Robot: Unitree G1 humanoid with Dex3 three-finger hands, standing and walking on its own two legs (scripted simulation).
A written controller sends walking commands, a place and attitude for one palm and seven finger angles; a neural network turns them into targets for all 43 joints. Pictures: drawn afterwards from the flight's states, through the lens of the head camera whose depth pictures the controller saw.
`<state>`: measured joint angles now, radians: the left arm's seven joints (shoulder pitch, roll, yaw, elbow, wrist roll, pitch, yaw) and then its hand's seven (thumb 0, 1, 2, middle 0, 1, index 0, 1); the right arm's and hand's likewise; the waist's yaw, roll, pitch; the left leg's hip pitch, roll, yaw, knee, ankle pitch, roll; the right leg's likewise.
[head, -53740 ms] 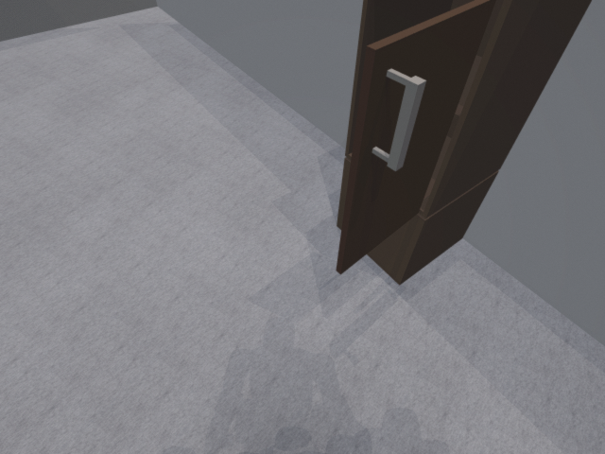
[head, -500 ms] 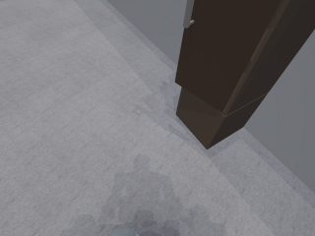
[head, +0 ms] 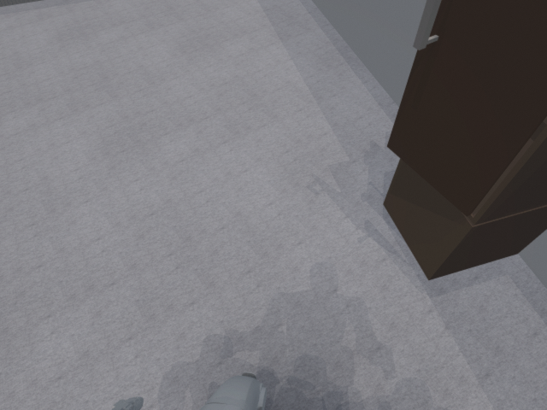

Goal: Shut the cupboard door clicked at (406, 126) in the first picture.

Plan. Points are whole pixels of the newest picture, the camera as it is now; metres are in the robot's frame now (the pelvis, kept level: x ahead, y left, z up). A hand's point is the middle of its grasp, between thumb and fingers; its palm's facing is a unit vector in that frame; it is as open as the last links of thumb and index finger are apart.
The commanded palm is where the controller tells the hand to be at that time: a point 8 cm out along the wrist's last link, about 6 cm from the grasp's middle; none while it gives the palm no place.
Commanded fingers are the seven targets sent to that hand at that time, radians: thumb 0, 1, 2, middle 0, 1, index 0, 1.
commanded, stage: walk to a spot facing it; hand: left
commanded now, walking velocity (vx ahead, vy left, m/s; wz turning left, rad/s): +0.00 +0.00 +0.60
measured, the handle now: (438, 7) +0.89 -0.34 +0.13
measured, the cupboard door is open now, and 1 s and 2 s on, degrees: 14 14 14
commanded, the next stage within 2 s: turn to face it in 1.24 s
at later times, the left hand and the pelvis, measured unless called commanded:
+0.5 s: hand out of the picture +0.05 +0.24 -0.15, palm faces +0.33 -0.91 -0.27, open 7.4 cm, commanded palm none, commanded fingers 0.00 0.90 0.90 -0.20 -0.30 -0.20 -0.30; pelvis +0.04 +0.00 +0.00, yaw +18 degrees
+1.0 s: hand out of the picture -0.01 +0.22 -0.19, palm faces +0.67 -0.72 -0.18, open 7.4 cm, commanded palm none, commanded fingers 0.00 0.90 0.90 -0.20 -0.30 -0.20 -0.30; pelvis +0.14 +0.10 -0.02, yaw +38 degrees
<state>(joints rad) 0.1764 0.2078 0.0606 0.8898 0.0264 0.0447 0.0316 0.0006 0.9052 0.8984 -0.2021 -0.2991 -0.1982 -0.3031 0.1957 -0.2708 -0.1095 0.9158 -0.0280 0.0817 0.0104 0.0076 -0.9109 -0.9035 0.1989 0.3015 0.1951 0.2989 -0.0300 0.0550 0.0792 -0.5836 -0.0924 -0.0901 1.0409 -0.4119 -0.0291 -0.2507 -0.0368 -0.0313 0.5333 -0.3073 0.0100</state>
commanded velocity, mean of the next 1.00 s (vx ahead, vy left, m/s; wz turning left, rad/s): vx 0.27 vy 0.00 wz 0.55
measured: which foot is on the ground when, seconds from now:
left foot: up 0.00-0.22, down 0.24-0.54, up 0.56-0.92, down 0.94-1.00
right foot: down 0.00-0.24, up 0.26-0.52, down 0.54-0.94, up 0.96-1.00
